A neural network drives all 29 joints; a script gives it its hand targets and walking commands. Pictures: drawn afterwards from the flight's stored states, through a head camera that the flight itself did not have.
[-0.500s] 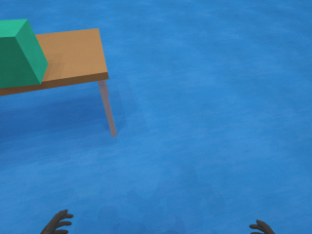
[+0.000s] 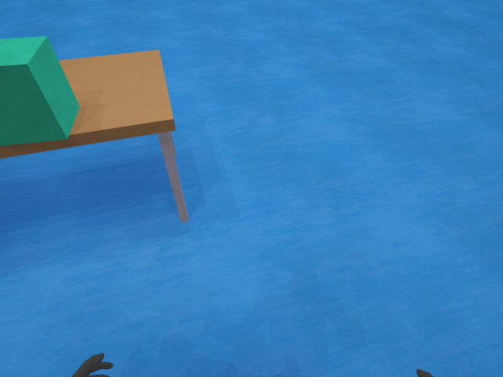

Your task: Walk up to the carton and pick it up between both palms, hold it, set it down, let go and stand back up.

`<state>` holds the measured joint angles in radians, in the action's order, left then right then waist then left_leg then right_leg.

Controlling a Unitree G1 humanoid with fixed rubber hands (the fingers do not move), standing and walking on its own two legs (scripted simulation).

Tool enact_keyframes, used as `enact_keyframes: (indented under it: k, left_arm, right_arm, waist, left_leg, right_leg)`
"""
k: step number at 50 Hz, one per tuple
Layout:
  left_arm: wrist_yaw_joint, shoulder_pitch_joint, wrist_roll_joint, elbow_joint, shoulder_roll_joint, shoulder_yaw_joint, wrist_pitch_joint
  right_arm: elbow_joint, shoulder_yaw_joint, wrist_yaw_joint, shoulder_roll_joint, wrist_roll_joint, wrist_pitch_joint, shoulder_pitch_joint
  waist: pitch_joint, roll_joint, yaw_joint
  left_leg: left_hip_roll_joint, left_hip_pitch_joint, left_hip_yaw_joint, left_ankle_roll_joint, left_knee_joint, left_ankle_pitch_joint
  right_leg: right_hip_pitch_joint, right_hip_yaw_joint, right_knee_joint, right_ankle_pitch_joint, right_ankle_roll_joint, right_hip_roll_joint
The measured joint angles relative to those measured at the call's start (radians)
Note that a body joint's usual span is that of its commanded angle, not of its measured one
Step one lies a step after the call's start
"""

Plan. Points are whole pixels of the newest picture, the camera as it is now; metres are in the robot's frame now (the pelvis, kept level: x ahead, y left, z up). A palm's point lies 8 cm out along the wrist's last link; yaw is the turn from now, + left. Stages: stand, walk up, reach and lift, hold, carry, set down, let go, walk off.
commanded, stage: stand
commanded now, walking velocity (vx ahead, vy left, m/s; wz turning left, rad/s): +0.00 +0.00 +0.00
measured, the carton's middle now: (22, 91) +0.90 +0.76 -0.02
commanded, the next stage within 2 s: walk up in 1.30 s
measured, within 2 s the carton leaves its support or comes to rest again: neither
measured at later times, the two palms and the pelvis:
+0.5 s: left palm out of the picture +0.10 +0.30 -0.09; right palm out of the picture +0.09 -0.29 -0.10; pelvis +0.00 +0.00 +0.00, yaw +0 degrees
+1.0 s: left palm out of the picture +0.09 +0.30 -0.10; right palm out of the picture +0.08 -0.29 -0.10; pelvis +0.01 +0.00 +0.01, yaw +0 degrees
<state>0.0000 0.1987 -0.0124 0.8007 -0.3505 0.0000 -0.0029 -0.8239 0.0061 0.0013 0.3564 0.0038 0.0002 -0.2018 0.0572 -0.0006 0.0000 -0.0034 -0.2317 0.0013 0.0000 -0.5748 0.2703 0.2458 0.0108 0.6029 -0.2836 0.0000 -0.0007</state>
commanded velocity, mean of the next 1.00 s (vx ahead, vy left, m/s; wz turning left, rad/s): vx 0.00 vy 0.00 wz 0.00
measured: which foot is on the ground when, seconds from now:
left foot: down 0.00-1.00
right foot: down 0.00-1.00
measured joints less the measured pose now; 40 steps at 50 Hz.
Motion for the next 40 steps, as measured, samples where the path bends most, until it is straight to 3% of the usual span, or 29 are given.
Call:
enact_keyframes:
  k: [40]
  left_arm:
    - [0.000, 0.000, 0.008, 0.100, -0.001, 0.000, -0.005]
  right_arm:
    - [-0.096, 0.000, 0.000, -0.001, -0.009, 0.000, 0.000]
  waist:
    - [0.003, 0.000, 0.000]
  left_leg:
    - [-0.001, 0.040, 0.000, 0.000, 0.073, -0.030]
  right_leg:
    - [-0.047, 0.000, -0.087, 0.037, 0.000, 0.000]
